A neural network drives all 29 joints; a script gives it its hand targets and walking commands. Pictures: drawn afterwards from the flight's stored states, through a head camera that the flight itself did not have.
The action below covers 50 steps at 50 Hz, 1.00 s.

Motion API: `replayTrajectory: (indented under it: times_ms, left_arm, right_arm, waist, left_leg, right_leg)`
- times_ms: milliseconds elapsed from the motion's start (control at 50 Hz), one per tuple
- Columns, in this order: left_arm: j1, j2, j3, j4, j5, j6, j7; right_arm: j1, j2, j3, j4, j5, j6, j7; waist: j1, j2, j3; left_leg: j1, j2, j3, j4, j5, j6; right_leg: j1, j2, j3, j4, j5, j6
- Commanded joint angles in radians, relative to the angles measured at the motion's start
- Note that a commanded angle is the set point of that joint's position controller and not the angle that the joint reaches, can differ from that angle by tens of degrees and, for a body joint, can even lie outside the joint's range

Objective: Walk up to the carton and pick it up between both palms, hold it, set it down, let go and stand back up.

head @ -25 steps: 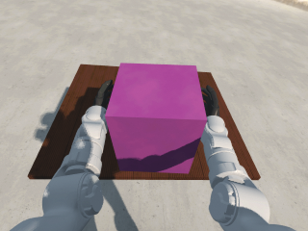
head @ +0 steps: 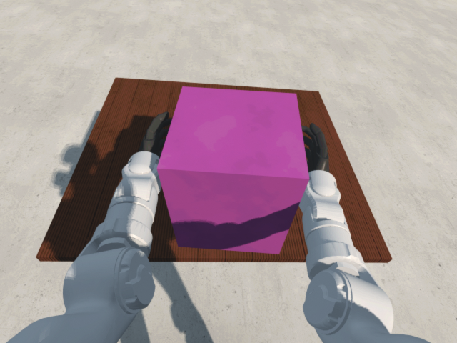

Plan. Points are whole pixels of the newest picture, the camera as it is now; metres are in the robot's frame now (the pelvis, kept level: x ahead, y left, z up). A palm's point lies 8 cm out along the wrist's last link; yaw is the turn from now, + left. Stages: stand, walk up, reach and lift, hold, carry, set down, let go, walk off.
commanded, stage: set down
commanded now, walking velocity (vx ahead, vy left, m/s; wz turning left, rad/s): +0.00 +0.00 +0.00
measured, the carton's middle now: (233, 174) +0.42 +0.00 +0.06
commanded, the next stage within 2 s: none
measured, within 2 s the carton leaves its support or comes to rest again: rests again in 1.02 s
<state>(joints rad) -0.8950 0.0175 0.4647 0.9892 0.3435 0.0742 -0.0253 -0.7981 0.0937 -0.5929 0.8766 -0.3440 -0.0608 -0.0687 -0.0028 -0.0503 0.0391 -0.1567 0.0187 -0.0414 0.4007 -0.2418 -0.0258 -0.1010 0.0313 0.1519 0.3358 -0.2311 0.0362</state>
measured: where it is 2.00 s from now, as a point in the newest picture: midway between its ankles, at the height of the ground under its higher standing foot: outside the picture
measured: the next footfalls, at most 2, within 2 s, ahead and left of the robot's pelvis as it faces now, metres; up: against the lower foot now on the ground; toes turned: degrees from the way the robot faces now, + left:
none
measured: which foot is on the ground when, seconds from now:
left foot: down 0.00-1.00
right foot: down 0.00-1.00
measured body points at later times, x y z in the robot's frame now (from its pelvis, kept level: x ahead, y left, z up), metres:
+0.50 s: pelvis +0.02 +0.00 +0.00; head +0.10 +0.02 +0.44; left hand +0.47 +0.14 +0.06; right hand +0.45 -0.16 +0.06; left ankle -0.02 +0.13 -0.74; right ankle -0.03 -0.14 -0.75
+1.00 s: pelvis +0.02 -0.01 +0.00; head +0.12 +0.00 +0.44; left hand +0.48 +0.14 +0.05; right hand +0.46 -0.17 +0.04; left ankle -0.02 +0.13 -0.74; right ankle -0.03 -0.14 -0.75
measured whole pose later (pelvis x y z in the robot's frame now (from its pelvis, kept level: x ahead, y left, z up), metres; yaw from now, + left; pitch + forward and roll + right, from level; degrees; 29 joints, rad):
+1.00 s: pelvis +0.02 -0.01 +0.00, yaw +0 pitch +17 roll +0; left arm -1.00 0.08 0.47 1.25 0.31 -0.22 0.00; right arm -0.81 0.11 -0.69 0.92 -0.41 -0.28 -0.08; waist 0.00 -0.01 -0.08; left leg -0.48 0.02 -0.04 0.40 -0.19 -0.03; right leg -0.41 0.03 0.14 0.34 -0.21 0.02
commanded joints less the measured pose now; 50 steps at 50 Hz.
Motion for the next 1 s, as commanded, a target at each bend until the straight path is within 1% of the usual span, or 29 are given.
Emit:
replayTrajectory:
  times_ms: [0, 20, 40, 60, 120, 180, 200, 260, 300, 320, 360, 420, 440, 460, 500, 540, 560, 580, 620, 700, 740, 780, 800, 820, 840, 860, 900, 940, 980]
  left_arm:
    - [-0.711, -0.417, -0.123, -0.06, 0.002, -0.098, -0.121]
    - [-0.712, -0.422, -0.126, -0.057, 0.001, -0.103, -0.12]
    - [-0.715, -0.425, -0.134, -0.054, 0.0, -0.107, -0.118]
    - [-0.714, -0.422, -0.13, -0.052, 0.0, -0.111, -0.118]
    - [-0.722, -0.429, -0.14, -0.045, 0.0, -0.12, -0.114]
    - [-0.707, -0.432, -0.138, -0.034, 0.003, -0.127, -0.113]
    - [-0.711, -0.438, -0.146, -0.031, 0.0, -0.13, -0.111]
    - [-0.705, -0.448, -0.16, -0.028, -0.002, -0.141, -0.105]
    - [-0.705, -0.464, -0.176, -0.031, -0.007, -0.15, -0.099]
    - [-0.702, -0.47, -0.176, -0.02, -0.008, -0.154, -0.094]
    - [-0.703, -0.476, -0.183, -0.014, -0.015, -0.163, -0.088]
    - [-0.701, -0.476, -0.185, 0.022, -0.022, -0.182, -0.086]
    - [-0.696, -0.482, -0.188, 0.033, -0.022, -0.19, -0.084]
    - [-0.689, -0.486, -0.192, 0.049, -0.026, -0.199, -0.081]
    - [-0.686, -0.494, -0.198, 0.076, -0.034, -0.22, -0.076]
    - [-0.682, -0.501, -0.209, 0.102, -0.042, -0.246, -0.071]
    - [-0.678, -0.497, -0.209, 0.117, -0.043, -0.26, -0.069]
    - [-0.674, -0.492, -0.21, 0.139, -0.045, -0.271, -0.069]
    - [-0.664, -0.483, -0.2, 0.162, -0.036, -0.286, -0.076]
    - [-0.649, -0.455, -0.178, 0.21, -0.021, -0.302, -0.102]
    - [-0.658, -0.447, -0.174, 0.226, -0.018, -0.312, -0.11]
    - [-0.655, -0.432, -0.162, 0.25, -0.009, -0.321, -0.117]
    - [-0.653, -0.435, -0.163, 0.248, -0.008, -0.329, -0.117]
    - [-0.666, -0.431, -0.161, 0.249, -0.007, -0.335, -0.117]
    - [-0.665, -0.431, -0.155, 0.25, -0.004, -0.339, -0.117]
    - [-0.671, -0.426, -0.148, 0.255, 0.0, -0.341, -0.117]
    - [-0.662, -0.424, -0.141, 0.269, 0.006, -0.345, -0.118]
    - [-0.667, -0.419, -0.132, 0.268, 0.013, -0.351, -0.117]
    - [-0.667, -0.419, -0.128, 0.278, 0.015, -0.352, -0.115]
  right_arm:
    - [-0.634, 0.49, 0.155, -0.086, -0.162, -0.079, 0.154]
    - [-0.64, 0.496, 0.157, -0.09, -0.167, -0.084, 0.155]
    - [-0.636, 0.493, 0.151, -0.085, -0.171, -0.086, 0.154]
    - [-0.632, 0.498, 0.154, -0.086, -0.173, -0.088, 0.155]
    - [-0.634, 0.498, 0.148, -0.085, -0.18, -0.098, 0.157]
    - [-0.624, 0.507, 0.154, -0.089, -0.183, -0.105, 0.157]
    - [-0.621, 0.506, 0.147, -0.082, -0.187, -0.109, 0.158]
    - [-0.615, 0.511, 0.142, -0.071, -0.201, -0.123, 0.16]
    - [-0.61, 0.516, 0.132, -0.052, -0.213, -0.139, 0.161]
    - [-0.604, 0.522, 0.13, -0.034, -0.219, -0.149, 0.162]
    - [-0.6, 0.527, 0.126, -0.012, -0.224, -0.166, 0.162]
    - [-0.613, 0.532, 0.126, 0.002, -0.233, -0.19, 0.16]
    - [-0.611, 0.539, 0.128, 0.012, -0.237, -0.199, 0.159]
    - [-0.615, 0.545, 0.137, 0.017, -0.239, -0.211, 0.159]
    - [-0.618, 0.557, 0.141, 0.041, -0.246, -0.232, 0.159]
    - [-0.612, 0.568, 0.152, 0.062, -0.251, -0.254, 0.157]
    - [-0.612, 0.573, 0.154, 0.075, -0.257, -0.263, 0.155]
    - [-0.603, 0.576, 0.164, 0.088, -0.258, -0.271, 0.153]
    - [-0.573, 0.58, 0.173, 0.112, -0.258, -0.271, 0.147]
    - [-0.542, 0.591, 0.191, 0.121, -0.252, -0.255, 0.133]
    - [-0.545, 0.591, 0.189, 0.121, -0.248, -0.253, 0.131]
    - [-0.552, 0.595, 0.191, 0.117, -0.251, -0.252, 0.127]
    - [-0.55, 0.596, 0.194, 0.115, -0.252, -0.253, 0.126]
    - [-0.547, 0.598, 0.185, 0.129, -0.256, -0.25, 0.125]
    - [-0.546, 0.595, 0.179, 0.138, -0.259, -0.251, 0.126]
    - [-0.543, 0.596, 0.176, 0.149, -0.26, -0.248, 0.127]
    - [-0.544, 0.591, 0.179, 0.144, -0.255, -0.247, 0.128]
    - [-0.54, 0.59, 0.17, 0.148, -0.263, -0.243, 0.128]
    - [-0.542, 0.583, 0.164, 0.146, -0.263, -0.246, 0.13]
  waist:
    - [-0.048, 0.073, -0.603]
    - [-0.043, 0.07, -0.624]
    - [-0.052, 0.08, -0.641]
    - [-0.044, 0.077, -0.65]
    - [-0.049, 0.089, -0.687]
    - [-0.04, 0.086, -0.707]
    - [-0.049, 0.089, -0.721]
    - [-0.039, 0.109, -0.759]
    - [-0.036, 0.135, -0.784]
    - [-0.028, 0.134, -0.793]
    - [-0.026, 0.142, -0.811]
    - [-0.021, 0.128, -0.829]
    - [-0.022, 0.125, -0.846]
    - [-0.013, 0.122, -0.857]
    - [-0.008, 0.123, -0.878]
    - [-0.006, 0.12, -0.918]
    - [-0.004, 0.115, -0.92]
    - [-0.001, 0.105, -0.931]
    - [-0.006, 0.088, -0.917]
    - [-0.005, 0.054, -0.845]
    - [-0.01, 0.058, -0.834]
    - [-0.01, 0.041, -0.82]
    - [-0.015, 0.047, -0.831]
    - [-0.018, 0.052, -0.829]
    - [-0.015, 0.06, -0.82]
    - [-0.015, 0.057, -0.81]
    - [-0.015, 0.051, -0.809]
    - [-0.019, 0.058, -0.8]
    - [-0.02, 0.057, -0.801]
  left_leg:
    - [0.087, -0.027, 0.179, -0.067, 0.405, -0.028]
    - [0.087, -0.026, 0.18, -0.062, 0.424, -0.03]
    - [0.097, -0.025, 0.176, -0.056, 0.445, -0.035]
    - [0.095, -0.024, 0.179, -0.051, 0.455, -0.033]
    - [0.112, -0.02, 0.173, -0.036, 0.497, -0.04]
    - [0.12, -0.018, 0.173, -0.021, 0.547, -0.04]
    - [0.134, -0.016, 0.168, -0.014, 0.566, -0.043]
    - [0.218, -0.004, 0.157, 0.024, 0.684, -0.047]
    - [0.303, 0.011, 0.145, 0.061, 0.797, -0.053]
    - [0.317, 0.02, 0.148, 0.077, 0.848, -0.056]
    - [0.323, 0.029, 0.15, 0.102, 0.914, -0.062]
    - [0.308, 0.034, 0.15, 0.117, 0.943, -0.058]
    - [0.317, 0.038, 0.147, 0.124, 0.965, -0.056]
    - [0.318, 0.044, 0.144, 0.134, 0.998, -0.056]
    - [0.311, 0.053, 0.139, 0.154, 1.05, -0.055]
    - [0.292, 0.056, 0.138, 0.16, 1.066, -0.054]
    - [0.294, 0.059, 0.133, 0.164, 1.081, -0.05]
    - [0.268, 0.057, 0.136, 0.163, 1.066, -0.047]
    - [0.246, 0.049, 0.137, 0.158, 1.031, -0.035]
    - [0.181, 0.027, 0.139, 0.126, 0.907, -0.011]
    - [0.166, 0.021, 0.137, 0.116, 0.866, -0.008]
    - [0.127, 0.014, 0.14, 0.103, 0.81, -0.003]
    - [0.134, 0.013, 0.136, 0.099, 0.803, -0.004]
    - [0.146, 0.014, 0.132, 0.098, 0.809, -0.005]
    - [0.151, 0.016, 0.131, 0.102, 0.817, -0.007]
    - [0.15, 0.018, 0.133, 0.1, 0.816, -0.007]
    - [0.13, 0.015, 0.136, 0.095, 0.792, -0.008]
    - [0.143, 0.015, 0.131, 0.093, 0.785, -0.007]
    - [0.131, 0.017, 0.133, 0.092, 0.782, -0.012]
  right_leg:
    - [0.14, -0.014, -0.245, 0.026, 0.527, 0.06]
    - [0.138, -0.012, -0.246, 0.032, 0.543, 0.06]
    - [0.125, -0.01, -0.25, 0.032, 0.55, 0.059]
    - [0.124, -0.011, -0.249, 0.033, 0.555, 0.059]
    - [0.099, -0.008, -0.255, 0.038, 0.569, 0.057]
    - [0.077, -0.005, -0.256, 0.044, 0.593, 0.06]
    - [0.057, -0.002, -0.261, 0.045, 0.594, 0.059]
    - [-0.064, 0.004, -0.274, 0.037, 0.551, 0.058]
    - [-0.188, 0.01, -0.285, 0.021, 0.5, 0.051]
    - [-0.22, 0.014, -0.283, 0.003, 0.489, 0.04]
    - [-0.247, 0.015, -0.284, -0.01, 0.491, 0.023]
    - [-0.259, 0.011, -0.278, -0.013, 0.525, 0.015]
    - [-0.282, 0.012, -0.28, -0.013, 0.524, 0.016]
    - [-0.306, 0.012, -0.279, -0.016, 0.535, 0.012]
    - [-0.345, 0.007, -0.275, -0.02, 0.558, 0.002]
    - [-0.352, 0.001, -0.266, -0.027, 0.596, -0.01]
    - [-0.367, -0.001, -0.265, -0.023, 0.603, -0.008]
    - [-0.352, -0.006, -0.259, -0.021, 0.633, -0.012]
    - [-0.318, -0.009, -0.259, 0.006, 0.666, 0.005]
    - [-0.254, -0.016, -0.253, 0.047, 0.701, 0.037]
    - [-0.249, -0.019, -0.253, 0.063, 0.703, 0.047]
    - [-0.205, -0.023, -0.249, 0.079, 0.733, 0.055]
    - [-0.204, -0.024, -0.251, 0.088, 0.74, 0.058]
    - [-0.223, -0.022, -0.253, 0.086, 0.714, 0.061]
    - [-0.238, -0.023, -0.252, 0.083, 0.706, 0.058]
    - [-0.239, -0.022, -0.251, 0.075, 0.689, 0.055]
    - [-0.209, -0.022, -0.246, 0.081, 0.705, 0.055]
    - [-0.224, -0.023, -0.249, 0.087, 0.684, 0.06]
    - [-0.217, -0.021, -0.246, 0.077, 0.676, 0.054]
